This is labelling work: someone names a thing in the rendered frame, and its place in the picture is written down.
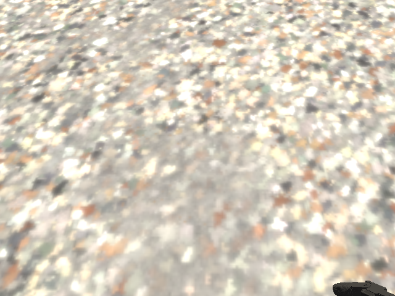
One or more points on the right robot hand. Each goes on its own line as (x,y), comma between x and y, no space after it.
(366,288)

